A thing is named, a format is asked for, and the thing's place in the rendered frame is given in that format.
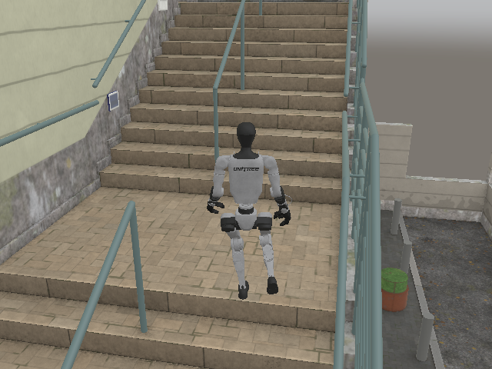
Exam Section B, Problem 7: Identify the right robot hand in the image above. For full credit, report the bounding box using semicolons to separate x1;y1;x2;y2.
274;210;291;226

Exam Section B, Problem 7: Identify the right robot shin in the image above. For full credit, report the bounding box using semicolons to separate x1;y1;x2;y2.
262;234;274;277

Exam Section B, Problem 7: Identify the robot right forearm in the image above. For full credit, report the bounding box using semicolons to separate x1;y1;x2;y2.
274;186;289;214

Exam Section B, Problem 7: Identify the left robot hand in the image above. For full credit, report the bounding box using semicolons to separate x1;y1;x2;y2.
207;202;224;214

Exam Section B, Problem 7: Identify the robot left foot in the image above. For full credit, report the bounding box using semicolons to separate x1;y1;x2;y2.
238;281;249;300

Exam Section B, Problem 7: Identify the right robot upper arm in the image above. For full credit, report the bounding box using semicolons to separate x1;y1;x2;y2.
262;155;282;198

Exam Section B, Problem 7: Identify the robot left forearm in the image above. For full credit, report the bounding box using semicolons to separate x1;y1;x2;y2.
208;186;220;207

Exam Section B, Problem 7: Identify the left robot upper arm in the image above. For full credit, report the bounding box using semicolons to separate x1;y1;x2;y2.
212;155;230;197

